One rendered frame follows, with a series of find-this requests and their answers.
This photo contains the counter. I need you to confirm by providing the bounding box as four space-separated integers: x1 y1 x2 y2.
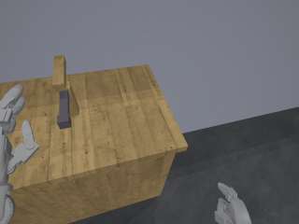
0 55 188 224

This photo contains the robot left hand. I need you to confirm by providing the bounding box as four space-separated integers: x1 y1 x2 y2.
0 83 39 184

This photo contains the tap lever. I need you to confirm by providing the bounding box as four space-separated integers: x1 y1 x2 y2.
57 90 72 129

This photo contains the robot left forearm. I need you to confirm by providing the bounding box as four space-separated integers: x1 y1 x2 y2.
0 183 16 224

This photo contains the robot right hand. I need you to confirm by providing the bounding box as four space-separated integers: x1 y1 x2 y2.
214 182 251 224

